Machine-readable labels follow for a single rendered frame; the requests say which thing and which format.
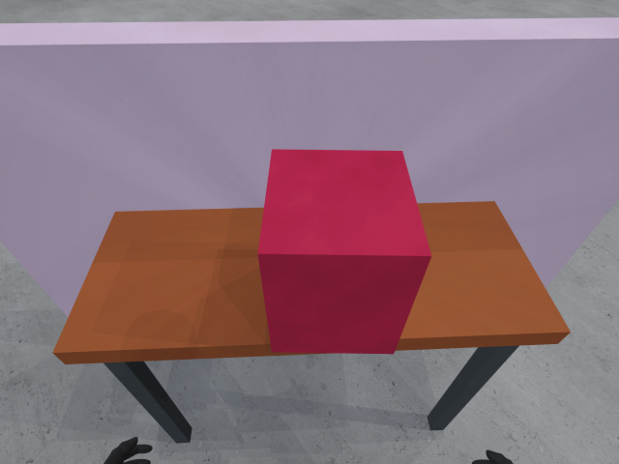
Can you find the table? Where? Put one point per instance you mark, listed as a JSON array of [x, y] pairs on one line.
[[186, 284]]

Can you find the carton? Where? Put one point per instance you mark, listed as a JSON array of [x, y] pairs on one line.
[[342, 251]]

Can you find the left robot hand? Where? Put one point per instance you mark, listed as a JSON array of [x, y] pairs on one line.
[[126, 450]]

